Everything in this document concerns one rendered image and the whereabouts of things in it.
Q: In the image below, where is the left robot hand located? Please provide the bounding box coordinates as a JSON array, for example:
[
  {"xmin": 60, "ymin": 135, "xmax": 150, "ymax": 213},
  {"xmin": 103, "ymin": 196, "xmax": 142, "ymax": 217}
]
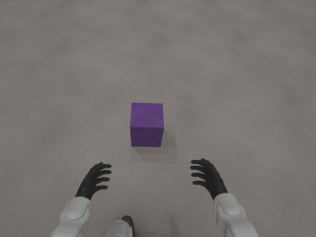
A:
[{"xmin": 75, "ymin": 162, "xmax": 112, "ymax": 200}]

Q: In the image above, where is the right robot hand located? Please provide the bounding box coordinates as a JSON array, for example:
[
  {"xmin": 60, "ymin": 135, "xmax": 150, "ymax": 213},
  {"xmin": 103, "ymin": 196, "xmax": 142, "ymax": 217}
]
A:
[{"xmin": 190, "ymin": 158, "xmax": 228, "ymax": 200}]

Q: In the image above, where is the right robot forearm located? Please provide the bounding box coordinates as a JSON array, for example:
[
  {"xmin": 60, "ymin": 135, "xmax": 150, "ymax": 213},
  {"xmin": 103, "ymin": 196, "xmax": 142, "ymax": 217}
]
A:
[{"xmin": 213, "ymin": 193, "xmax": 260, "ymax": 237}]

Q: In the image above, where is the left robot shin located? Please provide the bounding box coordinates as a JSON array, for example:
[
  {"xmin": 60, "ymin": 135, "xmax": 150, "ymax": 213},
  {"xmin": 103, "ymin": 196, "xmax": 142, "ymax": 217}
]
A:
[{"xmin": 115, "ymin": 220, "xmax": 129, "ymax": 225}]

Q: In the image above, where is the left robot thigh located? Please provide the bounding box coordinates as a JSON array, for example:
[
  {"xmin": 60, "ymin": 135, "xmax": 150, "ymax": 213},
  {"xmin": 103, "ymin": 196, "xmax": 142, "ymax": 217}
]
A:
[{"xmin": 102, "ymin": 222, "xmax": 133, "ymax": 237}]

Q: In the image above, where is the left robot forearm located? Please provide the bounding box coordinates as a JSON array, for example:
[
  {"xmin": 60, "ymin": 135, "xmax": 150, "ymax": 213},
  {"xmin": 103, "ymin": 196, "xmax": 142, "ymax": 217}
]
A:
[{"xmin": 49, "ymin": 197, "xmax": 92, "ymax": 237}]

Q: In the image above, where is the carton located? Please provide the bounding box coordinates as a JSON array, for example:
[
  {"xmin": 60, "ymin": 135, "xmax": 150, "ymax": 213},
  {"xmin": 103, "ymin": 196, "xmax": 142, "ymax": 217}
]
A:
[{"xmin": 129, "ymin": 103, "xmax": 164, "ymax": 147}]

